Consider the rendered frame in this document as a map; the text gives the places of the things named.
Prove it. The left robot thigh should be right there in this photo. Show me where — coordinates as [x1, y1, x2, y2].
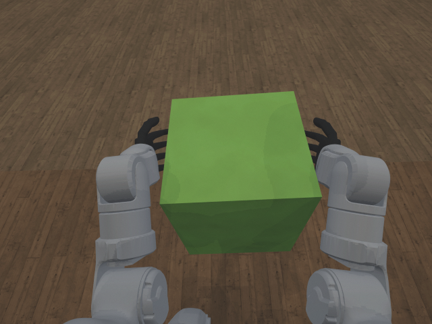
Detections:
[168, 308, 211, 324]

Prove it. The robot right forearm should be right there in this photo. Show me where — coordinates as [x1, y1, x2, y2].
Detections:
[315, 144, 392, 320]

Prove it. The robot left forearm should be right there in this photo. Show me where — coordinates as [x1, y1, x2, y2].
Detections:
[91, 144, 160, 315]

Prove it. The robot left hand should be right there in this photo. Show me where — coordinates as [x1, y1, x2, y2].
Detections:
[135, 117, 168, 171]

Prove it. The carton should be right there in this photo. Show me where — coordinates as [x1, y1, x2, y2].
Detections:
[159, 91, 322, 254]

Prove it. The robot right hand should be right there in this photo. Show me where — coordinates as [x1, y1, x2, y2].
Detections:
[305, 117, 341, 169]

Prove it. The right robot upper arm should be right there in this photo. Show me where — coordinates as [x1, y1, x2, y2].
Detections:
[306, 268, 392, 324]

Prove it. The left robot upper arm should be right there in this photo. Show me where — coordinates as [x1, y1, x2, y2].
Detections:
[64, 267, 169, 324]

